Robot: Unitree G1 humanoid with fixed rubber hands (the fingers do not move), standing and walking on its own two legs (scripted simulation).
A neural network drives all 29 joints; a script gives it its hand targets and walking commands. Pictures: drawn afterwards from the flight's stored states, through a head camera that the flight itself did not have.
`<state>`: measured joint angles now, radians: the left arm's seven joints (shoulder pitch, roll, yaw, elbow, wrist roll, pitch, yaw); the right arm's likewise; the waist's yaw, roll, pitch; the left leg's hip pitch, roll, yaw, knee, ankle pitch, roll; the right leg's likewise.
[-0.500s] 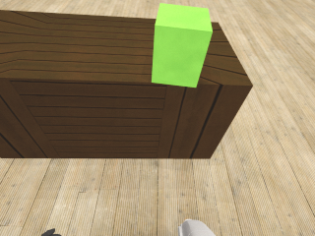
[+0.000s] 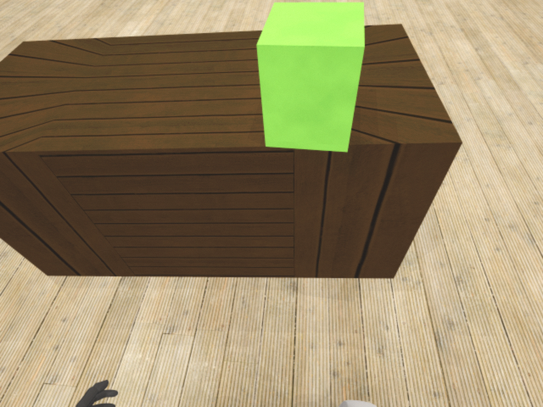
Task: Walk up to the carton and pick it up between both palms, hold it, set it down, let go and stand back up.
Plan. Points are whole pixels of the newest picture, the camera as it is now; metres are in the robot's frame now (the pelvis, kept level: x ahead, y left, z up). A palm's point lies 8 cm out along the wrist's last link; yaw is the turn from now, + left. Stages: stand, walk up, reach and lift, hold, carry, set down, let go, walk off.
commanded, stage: walk up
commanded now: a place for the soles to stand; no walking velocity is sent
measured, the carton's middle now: (311, 78) +0.78 -0.07 +0.06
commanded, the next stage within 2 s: none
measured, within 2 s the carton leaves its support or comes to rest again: neither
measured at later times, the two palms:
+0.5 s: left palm out of the picture +0.11 +0.35 -0.09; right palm (482, 395) +0.15 -0.28 -0.09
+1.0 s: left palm out of the picture +0.11 +0.34 -0.09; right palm out of the picture +0.11 -0.30 -0.10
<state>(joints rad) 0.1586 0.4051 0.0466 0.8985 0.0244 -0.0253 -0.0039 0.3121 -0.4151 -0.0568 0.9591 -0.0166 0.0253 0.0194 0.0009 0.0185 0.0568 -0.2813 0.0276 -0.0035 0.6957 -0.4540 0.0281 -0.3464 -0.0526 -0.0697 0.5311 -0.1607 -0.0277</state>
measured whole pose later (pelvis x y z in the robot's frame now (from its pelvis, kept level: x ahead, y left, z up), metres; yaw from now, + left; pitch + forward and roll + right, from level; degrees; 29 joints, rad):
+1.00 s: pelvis +0.03 +0.02 +0.01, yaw +2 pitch -2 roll +0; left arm 0.12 0.40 0.02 1.06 0.02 -0.03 -0.01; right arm 0.17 -0.40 -0.05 1.03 -0.02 -0.01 0.03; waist -0.01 0.00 0.04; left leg -0.12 -0.01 -0.01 0.45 -0.32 0.03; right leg -0.22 -0.05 -0.04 0.48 -0.28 0.00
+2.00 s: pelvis +0.35 -0.05 +0.01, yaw +1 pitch -3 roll -1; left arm 0.25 0.45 0.06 0.80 -0.01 -0.03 -0.03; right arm 0.31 -0.41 -0.06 0.79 0.00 -0.09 0.00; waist -0.01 -0.06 0.12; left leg -0.13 0.03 0.04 0.43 -0.24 0.02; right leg -0.47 0.01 0.08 1.03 -0.33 -0.02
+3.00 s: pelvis +0.34 -0.05 +0.00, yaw -3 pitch -2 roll -1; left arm 0.21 0.40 0.03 0.97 0.02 -0.02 0.00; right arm 0.17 -0.40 -0.04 0.88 0.00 -0.02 0.01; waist 0.00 0.01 0.05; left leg -0.26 0.03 0.02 0.60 -0.31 0.02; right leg -0.21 0.01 0.04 0.57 -0.33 0.01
